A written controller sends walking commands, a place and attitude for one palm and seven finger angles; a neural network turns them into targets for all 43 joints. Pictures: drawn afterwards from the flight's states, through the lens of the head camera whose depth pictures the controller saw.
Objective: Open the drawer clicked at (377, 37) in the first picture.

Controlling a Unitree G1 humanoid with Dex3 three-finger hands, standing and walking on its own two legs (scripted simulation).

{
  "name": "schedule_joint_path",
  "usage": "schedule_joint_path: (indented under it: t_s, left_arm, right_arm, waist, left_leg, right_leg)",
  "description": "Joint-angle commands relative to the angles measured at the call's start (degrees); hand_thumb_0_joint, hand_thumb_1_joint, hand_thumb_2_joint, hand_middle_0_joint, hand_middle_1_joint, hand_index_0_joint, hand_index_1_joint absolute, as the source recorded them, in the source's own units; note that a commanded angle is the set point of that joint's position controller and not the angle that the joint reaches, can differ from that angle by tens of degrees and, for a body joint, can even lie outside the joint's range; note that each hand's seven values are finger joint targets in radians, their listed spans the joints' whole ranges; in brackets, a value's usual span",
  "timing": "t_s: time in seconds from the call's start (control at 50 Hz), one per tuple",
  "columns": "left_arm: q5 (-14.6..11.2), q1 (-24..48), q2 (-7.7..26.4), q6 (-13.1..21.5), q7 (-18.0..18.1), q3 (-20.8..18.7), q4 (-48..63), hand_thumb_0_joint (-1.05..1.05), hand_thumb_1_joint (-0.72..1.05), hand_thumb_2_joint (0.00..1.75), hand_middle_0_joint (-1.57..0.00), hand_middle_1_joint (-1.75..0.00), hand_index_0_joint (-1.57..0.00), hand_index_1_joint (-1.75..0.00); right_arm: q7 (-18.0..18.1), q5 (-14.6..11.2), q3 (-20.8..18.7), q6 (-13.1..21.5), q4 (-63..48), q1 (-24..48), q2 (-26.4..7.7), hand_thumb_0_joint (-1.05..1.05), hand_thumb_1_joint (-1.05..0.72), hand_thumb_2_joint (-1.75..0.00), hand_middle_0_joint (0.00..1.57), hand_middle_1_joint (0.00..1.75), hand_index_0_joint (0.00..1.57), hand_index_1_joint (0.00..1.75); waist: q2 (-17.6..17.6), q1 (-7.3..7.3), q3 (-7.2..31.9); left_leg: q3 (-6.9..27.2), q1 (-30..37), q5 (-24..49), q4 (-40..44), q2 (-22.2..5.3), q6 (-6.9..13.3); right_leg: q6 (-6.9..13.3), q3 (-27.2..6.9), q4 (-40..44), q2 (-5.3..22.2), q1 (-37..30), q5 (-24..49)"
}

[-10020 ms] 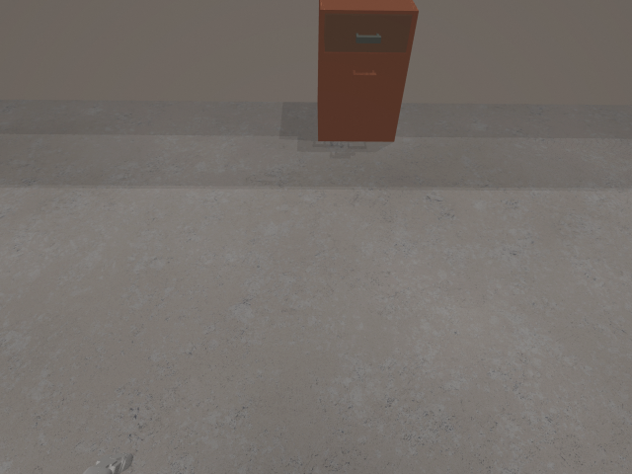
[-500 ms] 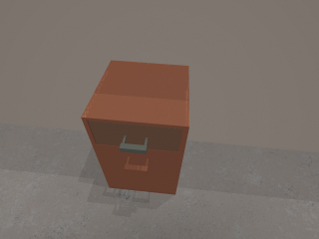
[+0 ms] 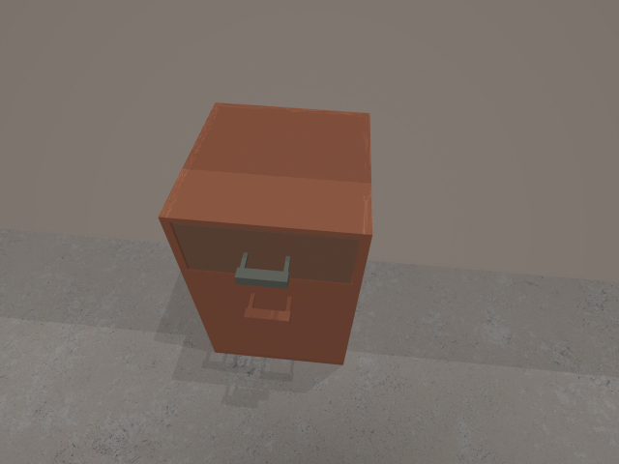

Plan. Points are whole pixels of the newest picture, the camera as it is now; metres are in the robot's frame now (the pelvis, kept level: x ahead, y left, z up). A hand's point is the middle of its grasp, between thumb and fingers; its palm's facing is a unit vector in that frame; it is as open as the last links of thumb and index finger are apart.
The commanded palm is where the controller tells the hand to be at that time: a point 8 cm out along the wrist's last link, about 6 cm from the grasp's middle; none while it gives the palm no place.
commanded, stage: look again from close up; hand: left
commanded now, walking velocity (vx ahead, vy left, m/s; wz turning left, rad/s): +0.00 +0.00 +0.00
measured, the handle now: (264, 268) +0.52 +0.13 -0.19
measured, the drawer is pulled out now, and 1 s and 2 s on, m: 0.00 0.00 0.00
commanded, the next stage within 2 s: raise the hand with hooked fingers in 0.42 s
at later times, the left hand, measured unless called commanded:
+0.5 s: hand out of the picture -0.03 +0.17 -0.17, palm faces +0.02 -0.98 -0.19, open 7.4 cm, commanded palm none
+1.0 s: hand out of the picture +0.12 +0.19 -0.08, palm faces -0.15 -0.24 -0.96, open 8.9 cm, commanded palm +0.13 +0.22 -0.01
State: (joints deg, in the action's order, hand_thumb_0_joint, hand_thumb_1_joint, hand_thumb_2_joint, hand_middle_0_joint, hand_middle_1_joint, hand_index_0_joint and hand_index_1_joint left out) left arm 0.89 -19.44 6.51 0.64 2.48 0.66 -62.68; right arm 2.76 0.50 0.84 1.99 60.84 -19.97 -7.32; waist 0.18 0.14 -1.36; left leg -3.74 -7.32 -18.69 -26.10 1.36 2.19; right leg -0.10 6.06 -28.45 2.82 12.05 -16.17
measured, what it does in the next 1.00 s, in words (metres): stands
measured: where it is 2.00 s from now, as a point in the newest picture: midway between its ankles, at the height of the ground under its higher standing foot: outside the picture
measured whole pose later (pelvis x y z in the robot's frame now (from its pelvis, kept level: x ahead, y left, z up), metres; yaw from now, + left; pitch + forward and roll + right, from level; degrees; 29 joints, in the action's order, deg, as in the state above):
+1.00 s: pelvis -0.04 -0.01 -0.03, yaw -2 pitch +8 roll +2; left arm 61.5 -25.5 15.5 3.7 22.7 5.8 -5.5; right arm -1.2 2.6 -2.5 -3.8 27.0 -4.9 -15.6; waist 2.2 -5.4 4.6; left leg -6.3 -27.0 -21.7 -41.0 1.0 1.9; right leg 2.0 -2.5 -44.0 -1.1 33.2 -18.3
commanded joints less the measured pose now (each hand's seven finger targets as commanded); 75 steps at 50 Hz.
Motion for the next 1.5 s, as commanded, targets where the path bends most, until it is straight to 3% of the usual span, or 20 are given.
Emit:
schedule_joint_path:
  t_s: [0.0, 0.24, 0.48, 0.5, 0.52, 0.54, 0.56, 0.58, 0.6, 0.68, 0.74, 0.78, 0.86, 0.92, 0.96, 1.04, 1.1, 1.26, 1.4, 1.48]
  left_arm:
    - [0.1, -5.0, 5.8, 1.0, 0.6, -1.1, 2.5, 0.00, 0.90, 0.90, -0.20, -0.30, -0.20, -0.30]
    - [-0.2, -2.1, 7.1, 0.7, 0.5, -0.8, 3.7, 0.00, 0.90, 0.90, -0.20, -0.30, -0.20, -0.30]
    - [-0.2, -3.0, 6.4, 0.9, 0.5, -0.8, 2.2, 0.00, 0.90, 0.90, -0.20, -0.30, -0.20, -0.30]
    - [0.4, -5.4, 9.1, 1.6, 2.2, -0.7, 0.3, 0.00, 0.90, 0.90, -0.20, -0.30, -0.20, -0.30]
    - [7.7, 40.9, 24.3, 11.1, 2.0, 0.9, 85.6, 0.00, 0.88, 0.89, -0.20, -0.32, -0.20, -0.32]
    - [9.4, 16.4, 22.3, 5.7, 6.4, -0.8, 70.3, 0.00, 0.85, 0.88, -0.20, -0.33, -0.20, -0.33]
    - [6.2, 12.6, 16.0, 1.3, 9.7, 0.4, 66.6, 0.00, 0.83, 0.87, -0.21, -0.34, -0.21, -0.34]
    - [7.7, -2.4, 5.6, -4.0, 10.5, 6.2, 57.9, 0.00, 0.81, 0.86, -0.21, -0.36, -0.21, -0.36]
    - [8.8, 5.0, 4.8, -3.7, 10.5, 9.3, 67.9, 0.00, 0.78, 0.85, -0.21, -0.37, -0.21, -0.37]
    - [29.7, 5.1, 11.2, -2.5, 15.2, 9.2, 66.8, 0.00, 0.69, 0.81, -0.22, -0.43, -0.22, -0.43]
    - [43.0, -10.2, 9.1, -2.0, 18.3, 7.3, 54.8, 0.00, 0.62, 0.78, -0.22, -0.48, -0.22, -0.48]
    - [49.4, -17.8, 11.8, -0.3, 18.9, 3.0, 53.6, 0.00, 0.57, 0.76, -0.22, -0.51, -0.22, -0.51]
    - [57.8, -11.4, 17.5, 2.5, 21.0, -2.6, 61.5, 0.00, 0.48, 0.72, -0.23, -0.57, -0.23, -0.57]
    - [61.7, -3.1, 19.4, 3.4, 24.1, -3.3, 70.3, 0.00, 0.41, 0.69, -0.24, -0.62, -0.24, -0.62]
    - [63.5, 5.2, 23.4, 4.6, 26.1, -5.2, 77.7, 0.00, 0.36, 0.67, -0.24, -0.64, -0.24, -0.64]
    - [61.8, 13.5, 23.0, 7.4, 26.9, -2.8, 83.3, 0.00, 0.27, 0.63, -0.25, -0.70, -0.25, -0.70]
    - [59.9, 14.1, 21.4, 9.2, 25.7, -0.9, 80.2, 0.00, 0.20, 0.60, -0.25, -0.75, -0.25, -0.75]
    - [55.7, -2.2, 26.2, 0.0, 17.5, -7.1, 69.0, 0.00, 0.01, 0.52, -0.26, -0.87, -0.26, -0.87]
    - [56.1, 5.2, 27.1, 4.6, 17.3, -7.9, 79.5, 0.00, -0.15, 0.45, -0.27, -0.98, -0.27, -0.98]
    - [55.5, 9.6, 28.4, 7.1, 18.9, -9.4, 78.9, 0.00, -0.24, 0.41, -0.28, -1.03, -0.28, -1.03]
  right_arm:
    - [0.1, -0.1, -1.7, -0.5, -2.9, -2.9, -5.5, 0.00, -0.90, -0.90, 0.20, 0.30, 0.20, 0.30]
    - [-1.2, 0.1, -1.0, -1.5, -1.6, 0.1, -7.0, 0.00, -0.90, -0.90, 0.20, 0.30, 0.20, 0.30]
    - [-1.4, -0.1, -0.8, -1.3, 1.6, -1.3, -6.3, 0.00, -0.90, -0.90, 0.20, 0.30, 0.20, 0.30]
    - [-1.6, 0.0, -0.8, -0.1, -3.0, 4.7, -7.7, 0.00, -0.90, -0.90, 0.20, 0.30, 0.20, 0.30]
    - [1.2, -3.7, -0.4, 7.5, -23.1, 5.4, -16.7, 0.00, -0.90, -0.90, 0.20, 0.30, 0.20, 0.30]
    - [3.4, -3.5, -0.5, 13.2, -20.1, 11.1, -13.1, 0.00, -0.90, -0.90, 0.20, 0.30, 0.20, 0.30]
    - [3.6, -4.0, -2.2, 15.1, -16.3, 8.9, -12.9, 0.00, -0.90, -0.90, 0.20, 0.30, 0.20, 0.30]
    - [3.4, -5.1, -1.5, 15.7, -16.7, 7.4, -8.9, 0.00, -0.90, -0.90, 0.20, 0.30, 0.20, 0.30]
    - [2.9, -5.4, -1.4, 16.6, -21.7, 8.8, -10.1, 0.00, -0.90, -0.90, 0.20, 0.30, 0.20, 0.30]
    - [1.7, -0.8, -2.1, 16.5, -26.9, 10.3, -14.9, 0.00, -0.90, -0.90, 0.20, 0.30, 0.20, 0.30]
    - [-0.7, 1.7, -4.3, 10.8, -32.8, 13.6, -14.8, 0.00, -0.90, -0.90, 0.20, 0.30, 0.20, 0.30]
    - [-2.6, 1.3, -4.1, 5.1, -35.9, 16.2, -13.9, 0.00, -0.90, -0.90, 0.20, 0.30, 0.20, 0.30]
    - [-4.2, 1.0, -3.8, -2.2, -40.5, 21.3, -12.4, 0.00, -0.90, -0.90, 0.20, 0.30, 0.20, 0.30]
    - [-4.4, 2.3, -4.3, -4.3, -41.7, 20.6, -11.2, 0.00, -0.90, -0.90, 0.20, 0.30, 0.20, 0.30]
    - [-4.2, 3.3, -4.6, -5.0, -41.4, 19.3, -11.0, 0.00, -0.90, -0.90, 0.20, 0.30, 0.20, 0.30]
    - [-3.5, 4.1, -4.6, -4.6, -40.4, 18.9, -11.5, 0.00, -0.90, -0.90, 0.20, 0.30, 0.20, 0.30]
    - [-3.6, 4.5, -4.3, -4.1, -39.5, 19.0, -12.0, 0.00, -0.90, -0.90, 0.20, 0.30, 0.20, 0.30]
    - [-3.1, 1.3, -2.2, -6.0, -40.6, 19.8, -11.7, 0.00, -0.90, -0.90, 0.20, 0.30, 0.20, 0.30]
    - [-2.8, 2.6, -3.0, -5.0, -38.7, 18.3, -11.3, 0.00, -0.90, -0.90, 0.20, 0.30, 0.20, 0.30]
    - [-2.7, 3.0, -4.3, -4.6, -36.8, 16.5, -12.0, 0.00, -0.90, -0.90, 0.20, 0.30, 0.20, 0.30]
  waist:
    - [0.2, 0.46, 1.5]
    - [1.5, 0.16, -6.2]
    - [0.8, -0.23, -4.0]
    - [3.9, -2.27, -8.5]
    - [-15.7, 3.82, 22.2]
    - [-21.4, -1.55, 16.9]
    - [-18.0, 0.35, 11.5]
    - [-10.8, 0.31, 6.1]
    - [-7.9, 0.65, 2.2]
    - [7.8, 2.86, 0.9]
    - [16.2, -2.12, -1.7]
    - [13.1, -6.39, 2.4]
    - [9.3, -8.78, 7.0]
    - [-4.1, -8.50, 13.6]
    - [-5.2, -6.29, 20.8]
    - [-7.7, -1.76, 22.8]
    - [-3.1, 0.26, 17.5]
    - [7.5, -5.95, 19.6]
    - [-1.1, -4.67, 20.5]
    - [0.2, -2.94, 20.9]
  left_leg:
    - [5.3, -5.0, 13.9, -0.6, -6.3, -0.1]
    - [5.5, -7.4, 6.4, 4.7, -6.7, 0.0]
    - [6.0, -7.0, 5.3, 7.2, -6.9, 0.1]
    - [3.2, -11.3, 11.4, -3.6, -7.4, -1.9]
    - [4.6, 4.5, 18.0, 5.2, -2.6, 0.2]
    - [4.1, 5.6, 22.5, 6.5, -4.8, -1.5]
    - [4.8, -2.0, 11.9, 8.5, -5.1, -3.8]
    - [6.1, -6.3, 4.9, 8.8, -5.0, -2.8]
    - [6.9, -9.6, -0.7, 7.7, -4.2, -2.2]
    - [10.2, -16.4, -9.0, 0.4, -2.3, -0.7]
    - [6.1, -21.1, -8.2, -4.0, 0.0, -1.2]
    - [3.0, -22.3, -3.2, -4.6, 1.0, -1.9]
    - [2.1, -24.3, 1.6, -6.2, 1.5, -2.0]
    - [2.3, -19.6, 6.7, -9.1, 0.9, -1.6]
    - [4.5, -15.1, 11.2, -13.1, 0.5, -1.5]
    - [5.2, -10.9, 11.4, -19.8, 0.6, -0.8]
    - [5.6, -14.4, 7.7, -21.3, 0.6, -0.2]
    - [3.8, -21.4, 13.3, -12.8, 0.8, -0.6]
    - [3.5, -15.0, 20.1, -10.3, 0.3, 0.0]
    - [3.6, -13.0, 20.3, -10.3, 0.2, 0.1]
  right_leg:
    - [3.4, -7.0, 2.9, 5.1, -4.0, 19.7]
    - [2.1, -7.7, 7.2, 4.1, 0.0, 7.7]
    - [1.6, -6.7, 8.6, 4.2, -2.9, 7.0]
    - [1.3, -9.3, 4.3, 7.3, 1.0, 32.7]
    - [2.6, -10.9, -0.6, -0.9, -5.3, 17.3]
    - [4.0, -4.9, -3.9, -2.0, 0.5, 4.0]
    - [2.7, -2.0, -6.7, -2.6, 4.4, -2.7]
    - [2.0, -1.2, -6.6, -2.5, 7.6, -4.1]
    - [1.7, -0.9, -4.9, -2.1, 8.0, -2.1]
    - [2.5, -5.5, -4.1, -3.8, 17.2, -9.6]
    - [3.3, -8.2, -0.5, -3.9, 18.4, -19.6]
    - [4.8, -10.8, -1.1, -4.2, 13.6, -16.1]
    - [5.3, -13.1, -4.6, -4.0, 10.5, -7.4]
    - [6.2, -13.8, -9.1, -4.7, 12.5, 0.7]
    - [5.9, -15.7, -11.7, -5.0, 16.0, 4.4]
    - [5.3, -15.4, -13.2, -4.3, 25.3, 2.6]
    - [4.5, -14.0, -12.8, -4.4, 28.4, 0.9]
    - [3.0, -12.9, -10.3, -4.2, 3.8, 19.4]
    - [3.0, -12.9, -8.6, -2.7, 1.4, 26.8]
    - [2.7, -12.0, -7.8, -2.6, 3.1, 25.8]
